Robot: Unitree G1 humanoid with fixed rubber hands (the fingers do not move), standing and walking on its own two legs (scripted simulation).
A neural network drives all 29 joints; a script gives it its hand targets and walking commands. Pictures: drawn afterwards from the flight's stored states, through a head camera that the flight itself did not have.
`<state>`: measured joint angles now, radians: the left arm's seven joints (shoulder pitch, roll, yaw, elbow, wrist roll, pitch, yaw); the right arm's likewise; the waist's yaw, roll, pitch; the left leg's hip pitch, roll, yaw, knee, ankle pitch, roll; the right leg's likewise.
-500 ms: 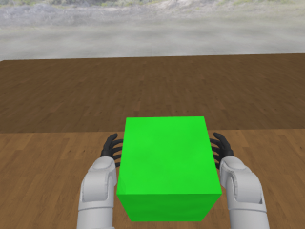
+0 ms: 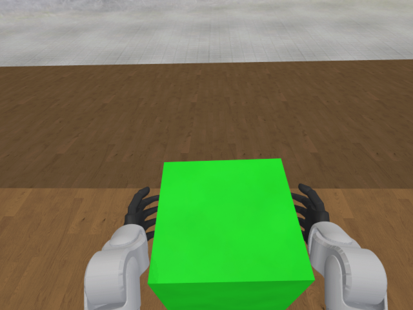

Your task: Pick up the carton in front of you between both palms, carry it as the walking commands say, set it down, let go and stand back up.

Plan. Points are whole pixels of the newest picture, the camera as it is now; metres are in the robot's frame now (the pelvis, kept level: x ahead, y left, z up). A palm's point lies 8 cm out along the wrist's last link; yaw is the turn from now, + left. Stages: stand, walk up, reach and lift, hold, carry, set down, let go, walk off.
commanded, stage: carry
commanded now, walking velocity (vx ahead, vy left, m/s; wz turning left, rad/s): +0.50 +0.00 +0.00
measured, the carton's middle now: (224, 242) +0.26 +0.01 +0.03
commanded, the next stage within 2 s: none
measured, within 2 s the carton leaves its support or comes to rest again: neither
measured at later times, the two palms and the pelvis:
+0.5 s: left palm (162, 125) +0.56 +0.18 +0.08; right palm (275, 126) +0.55 -0.12 +0.08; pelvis +0.32 +0.04 +0.00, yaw -2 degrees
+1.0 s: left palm (186, 62) +0.91 +0.15 +0.10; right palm (269, 62) +0.91 -0.15 +0.10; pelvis +0.67 +0.01 -0.01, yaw +0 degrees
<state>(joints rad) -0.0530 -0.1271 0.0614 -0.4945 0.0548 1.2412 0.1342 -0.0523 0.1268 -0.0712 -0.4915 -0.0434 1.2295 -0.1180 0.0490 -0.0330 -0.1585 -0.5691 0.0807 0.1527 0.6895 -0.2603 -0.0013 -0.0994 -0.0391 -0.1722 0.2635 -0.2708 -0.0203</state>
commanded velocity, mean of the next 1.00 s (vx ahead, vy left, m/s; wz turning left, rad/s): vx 0.50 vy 0.00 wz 0.00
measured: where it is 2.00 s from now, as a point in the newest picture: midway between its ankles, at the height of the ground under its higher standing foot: (219, 160)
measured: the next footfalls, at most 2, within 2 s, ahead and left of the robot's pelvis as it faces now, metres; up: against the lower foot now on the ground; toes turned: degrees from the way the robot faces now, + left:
left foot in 0.12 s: +0.25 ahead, +0.12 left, +0.00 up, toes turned +12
right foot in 0.60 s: +0.58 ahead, -0.08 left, +0.00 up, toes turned -13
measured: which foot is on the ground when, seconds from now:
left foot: up 0.00-0.10, down 0.12-0.64, up 0.66-1.00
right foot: down 0.00-0.12, up 0.14-0.58, down 0.60-1.00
